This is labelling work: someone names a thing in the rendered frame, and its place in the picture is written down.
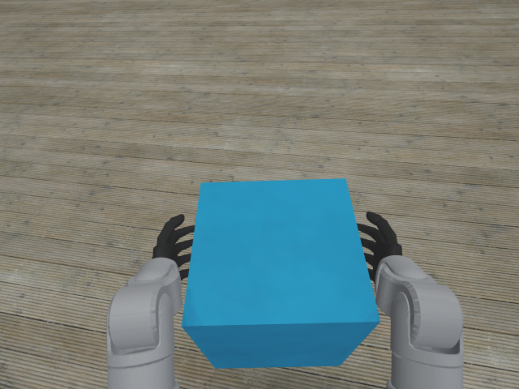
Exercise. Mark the robot left hand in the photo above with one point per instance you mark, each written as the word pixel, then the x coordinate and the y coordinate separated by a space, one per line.
pixel 166 247

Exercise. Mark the carton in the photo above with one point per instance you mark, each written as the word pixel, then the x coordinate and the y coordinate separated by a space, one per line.
pixel 277 276

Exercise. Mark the robot left forearm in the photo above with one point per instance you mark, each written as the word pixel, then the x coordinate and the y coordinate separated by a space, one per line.
pixel 140 328

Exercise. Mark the robot right hand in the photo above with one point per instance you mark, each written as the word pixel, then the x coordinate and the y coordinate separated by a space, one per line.
pixel 385 245

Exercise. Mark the robot right forearm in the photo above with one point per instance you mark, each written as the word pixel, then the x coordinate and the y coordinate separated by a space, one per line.
pixel 426 326

